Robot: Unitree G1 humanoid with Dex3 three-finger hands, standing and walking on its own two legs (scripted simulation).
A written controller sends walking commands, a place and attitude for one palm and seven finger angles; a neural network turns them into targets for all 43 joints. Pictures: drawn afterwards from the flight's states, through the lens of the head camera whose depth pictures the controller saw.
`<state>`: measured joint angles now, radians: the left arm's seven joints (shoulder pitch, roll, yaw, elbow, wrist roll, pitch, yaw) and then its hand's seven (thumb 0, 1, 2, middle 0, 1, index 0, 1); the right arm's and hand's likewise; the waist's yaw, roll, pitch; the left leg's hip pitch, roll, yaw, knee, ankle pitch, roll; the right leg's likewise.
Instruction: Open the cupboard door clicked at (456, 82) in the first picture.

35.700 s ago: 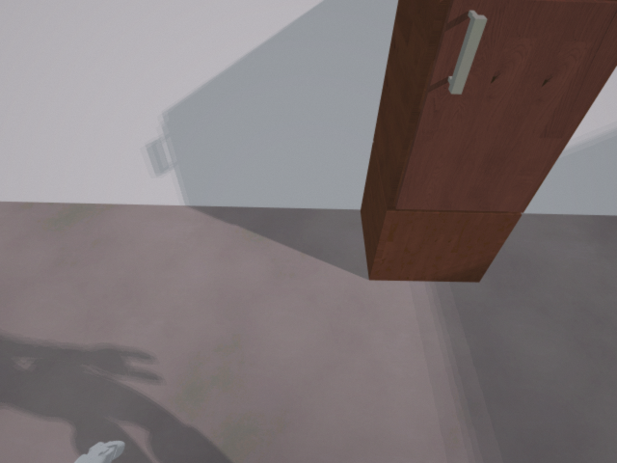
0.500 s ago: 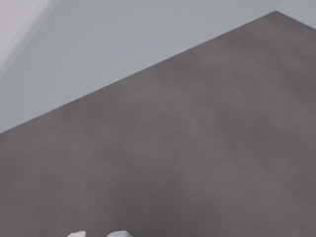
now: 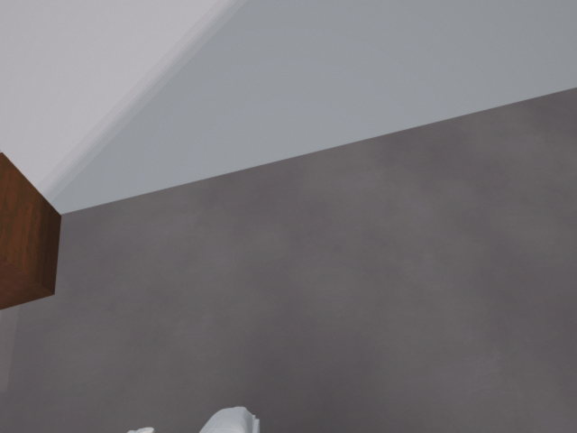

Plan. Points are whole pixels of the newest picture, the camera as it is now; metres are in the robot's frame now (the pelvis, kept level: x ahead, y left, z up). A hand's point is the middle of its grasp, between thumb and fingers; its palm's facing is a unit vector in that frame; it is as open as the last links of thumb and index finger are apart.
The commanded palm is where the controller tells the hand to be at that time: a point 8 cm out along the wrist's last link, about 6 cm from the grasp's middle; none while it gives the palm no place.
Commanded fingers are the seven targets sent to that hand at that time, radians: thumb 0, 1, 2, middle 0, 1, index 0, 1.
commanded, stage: turn to face it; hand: left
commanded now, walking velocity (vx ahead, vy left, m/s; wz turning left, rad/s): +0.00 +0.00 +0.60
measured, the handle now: out of the picture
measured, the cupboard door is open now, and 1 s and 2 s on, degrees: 40 40 40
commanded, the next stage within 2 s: take the last steps up to it in 1.52 s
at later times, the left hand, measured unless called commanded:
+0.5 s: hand out of the picture +0.07 +0.22 -0.16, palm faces +0.30 -0.90 -0.31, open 7.4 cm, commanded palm none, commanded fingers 0.00 0.90 0.90 -0.20 -0.30 -0.20 -0.30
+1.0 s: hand out of the picture +0.01 +0.22 -0.17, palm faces +0.59 -0.77 -0.25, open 7.4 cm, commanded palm none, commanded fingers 0.00 0.90 0.90 -0.20 -0.30 -0.20 -0.30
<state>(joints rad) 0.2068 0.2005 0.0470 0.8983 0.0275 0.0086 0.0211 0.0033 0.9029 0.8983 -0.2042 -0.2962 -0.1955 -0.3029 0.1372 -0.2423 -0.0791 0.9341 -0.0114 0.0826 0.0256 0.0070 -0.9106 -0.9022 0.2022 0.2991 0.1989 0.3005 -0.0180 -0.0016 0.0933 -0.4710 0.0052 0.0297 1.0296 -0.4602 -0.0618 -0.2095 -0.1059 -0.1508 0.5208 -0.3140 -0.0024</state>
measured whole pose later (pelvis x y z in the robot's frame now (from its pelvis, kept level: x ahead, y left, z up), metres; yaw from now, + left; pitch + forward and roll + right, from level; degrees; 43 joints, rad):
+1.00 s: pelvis +0.06 +0.00 -0.01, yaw +36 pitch +0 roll +0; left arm 0.16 0.25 0.07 0.91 0.02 0.06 0.01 0.01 0.91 0.90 -0.20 -0.30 -0.19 -0.30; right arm 0.15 -0.22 -0.04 0.91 -0.02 0.03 -0.01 0.00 -0.91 -0.90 0.20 0.30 0.20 0.30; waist 0.00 -0.02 0.09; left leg -0.29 -0.02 -0.03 0.54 -0.26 0.02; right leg -0.45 -0.08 -0.02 1.02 -0.46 0.09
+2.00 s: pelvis +0.12 +0.04 +0.01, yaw +61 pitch +1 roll +2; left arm 0.35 0.16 0.05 1.04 0.03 -0.05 -0.01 0.00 0.90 0.90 -0.21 -0.30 -0.20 -0.30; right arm 0.18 -0.22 -0.06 1.00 -0.01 0.05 0.05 0.01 -0.91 -0.90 0.20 0.30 0.20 0.30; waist 0.03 -0.04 0.05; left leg -0.46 0.05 0.06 0.81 -0.31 -0.05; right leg -0.08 -0.14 -0.16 0.36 -0.28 0.06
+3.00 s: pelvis +0.15 +0.44 -0.01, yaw +62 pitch +0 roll +0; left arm 0.38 0.18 0.06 1.15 0.03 -0.01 0.00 0.00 0.91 0.90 -0.20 -0.30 -0.19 -0.30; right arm 0.15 -0.16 -0.04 0.98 -0.03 -0.06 0.01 0.00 -0.91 -0.90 0.20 0.30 0.20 0.30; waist 0.04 -0.05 0.05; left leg -0.36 0.04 0.16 0.60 -0.23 0.06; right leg -0.29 -0.13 -0.06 1.03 -0.49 0.00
